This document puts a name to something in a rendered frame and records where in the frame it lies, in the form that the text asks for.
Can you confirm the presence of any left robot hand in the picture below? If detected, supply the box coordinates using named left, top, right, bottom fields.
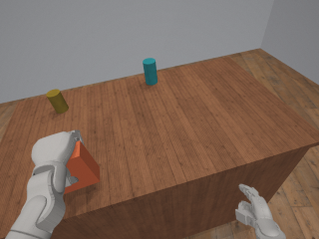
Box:
left=31, top=129, right=85, bottom=187

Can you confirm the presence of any sponge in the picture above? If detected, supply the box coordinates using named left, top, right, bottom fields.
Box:
left=64, top=140, right=101, bottom=194

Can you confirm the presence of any table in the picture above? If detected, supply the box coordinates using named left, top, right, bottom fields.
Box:
left=0, top=57, right=319, bottom=239

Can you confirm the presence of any robot left forearm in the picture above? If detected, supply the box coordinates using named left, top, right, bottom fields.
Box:
left=5, top=161, right=67, bottom=239

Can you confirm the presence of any robot right forearm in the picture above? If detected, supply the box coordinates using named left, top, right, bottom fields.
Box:
left=254, top=218, right=286, bottom=239

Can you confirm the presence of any right robot hand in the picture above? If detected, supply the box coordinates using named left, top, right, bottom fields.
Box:
left=235, top=183, right=273, bottom=228

